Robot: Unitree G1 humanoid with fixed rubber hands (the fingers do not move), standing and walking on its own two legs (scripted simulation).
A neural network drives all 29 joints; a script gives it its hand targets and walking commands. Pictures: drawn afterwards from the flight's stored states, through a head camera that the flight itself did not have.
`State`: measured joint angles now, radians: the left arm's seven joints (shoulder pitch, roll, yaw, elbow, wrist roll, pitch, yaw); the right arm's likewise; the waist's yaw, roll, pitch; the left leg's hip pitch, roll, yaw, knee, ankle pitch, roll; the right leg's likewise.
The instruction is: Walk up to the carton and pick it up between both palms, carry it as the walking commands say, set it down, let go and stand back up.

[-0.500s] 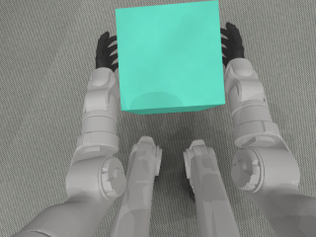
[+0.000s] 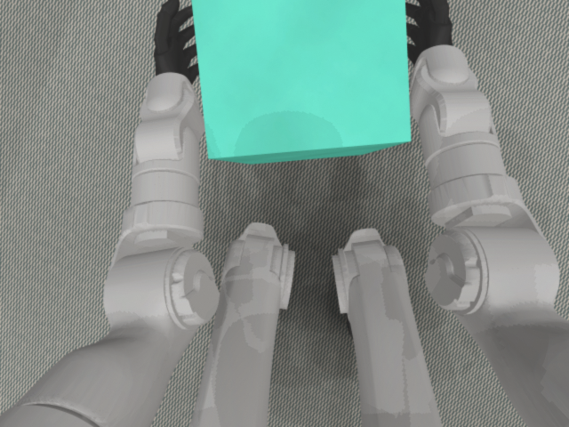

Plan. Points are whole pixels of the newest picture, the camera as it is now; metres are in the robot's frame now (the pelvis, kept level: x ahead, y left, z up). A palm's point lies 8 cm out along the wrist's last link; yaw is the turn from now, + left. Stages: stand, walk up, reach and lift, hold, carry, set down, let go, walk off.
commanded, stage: set down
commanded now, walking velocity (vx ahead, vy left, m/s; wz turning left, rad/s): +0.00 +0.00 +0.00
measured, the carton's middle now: (301, 82) +0.51 +0.03 -0.20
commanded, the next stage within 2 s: none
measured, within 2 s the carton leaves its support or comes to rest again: rests again in 1.10 s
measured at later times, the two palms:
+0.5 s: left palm (194, 75) +0.52 +0.17 -0.19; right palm (413, 52) +0.55 -0.12 -0.18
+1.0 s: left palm (197, 83) +0.51 +0.17 -0.20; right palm (408, 61) +0.54 -0.12 -0.20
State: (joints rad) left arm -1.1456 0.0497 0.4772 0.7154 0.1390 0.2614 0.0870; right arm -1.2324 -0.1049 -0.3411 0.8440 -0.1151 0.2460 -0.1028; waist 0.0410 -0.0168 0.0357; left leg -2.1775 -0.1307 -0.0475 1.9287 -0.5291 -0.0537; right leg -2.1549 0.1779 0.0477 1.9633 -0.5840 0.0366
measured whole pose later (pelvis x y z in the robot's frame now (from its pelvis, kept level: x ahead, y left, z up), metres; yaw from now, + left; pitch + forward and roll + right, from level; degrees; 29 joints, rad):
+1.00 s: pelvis +0.00 +0.00 -0.06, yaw +0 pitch +40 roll +1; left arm -1.27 0.13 0.42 0.84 0.06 0.22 0.13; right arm -1.38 -0.19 -0.24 0.99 -0.04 0.20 -0.14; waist 0.05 -0.02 0.22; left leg -2.26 -0.12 -0.02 2.13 -0.57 -0.05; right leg -2.24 0.17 0.02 2.17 -0.62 0.03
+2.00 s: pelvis -0.01 +0.00 -0.07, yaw +0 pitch +36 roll +2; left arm -1.32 0.15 0.44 0.92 0.09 0.18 0.05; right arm -1.42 -0.23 -0.25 1.06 -0.05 0.16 -0.09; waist 0.06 -0.02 0.30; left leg -2.24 -0.08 0.00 2.19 -0.57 -0.04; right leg -2.23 0.14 0.00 2.22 -0.62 0.01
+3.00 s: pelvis +0.00 +0.01 +0.03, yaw +0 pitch +45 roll +0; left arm -1.17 0.27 0.29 0.84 -0.10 0.16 0.09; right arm -1.27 -0.34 -0.17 0.94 0.07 0.17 -0.05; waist 0.05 -0.01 0.04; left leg -2.12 -0.06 0.00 1.84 -0.52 0.00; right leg -2.09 0.08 0.01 1.87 -0.57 0.00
